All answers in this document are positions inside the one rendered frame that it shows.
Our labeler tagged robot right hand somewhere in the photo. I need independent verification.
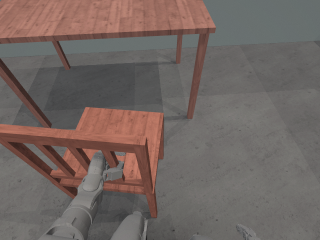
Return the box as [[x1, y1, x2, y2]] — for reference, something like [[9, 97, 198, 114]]
[[236, 224, 261, 240]]

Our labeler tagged table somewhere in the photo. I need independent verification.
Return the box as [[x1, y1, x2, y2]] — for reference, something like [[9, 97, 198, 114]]
[[0, 0, 216, 128]]

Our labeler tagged left robot thigh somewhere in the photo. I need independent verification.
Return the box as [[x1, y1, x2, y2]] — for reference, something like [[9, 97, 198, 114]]
[[110, 214, 148, 240]]

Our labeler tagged robot left forearm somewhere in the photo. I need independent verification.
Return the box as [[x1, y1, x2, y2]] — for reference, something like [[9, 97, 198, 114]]
[[38, 173, 104, 240]]

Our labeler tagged robot left hand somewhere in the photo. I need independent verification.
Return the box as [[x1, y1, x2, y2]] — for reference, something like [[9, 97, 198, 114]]
[[87, 150, 126, 182]]

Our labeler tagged chair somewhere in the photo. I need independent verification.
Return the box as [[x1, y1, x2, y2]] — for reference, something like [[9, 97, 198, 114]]
[[0, 107, 164, 218]]

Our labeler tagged left robot shin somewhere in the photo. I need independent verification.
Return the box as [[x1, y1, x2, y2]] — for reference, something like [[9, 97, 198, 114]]
[[133, 211, 142, 216]]

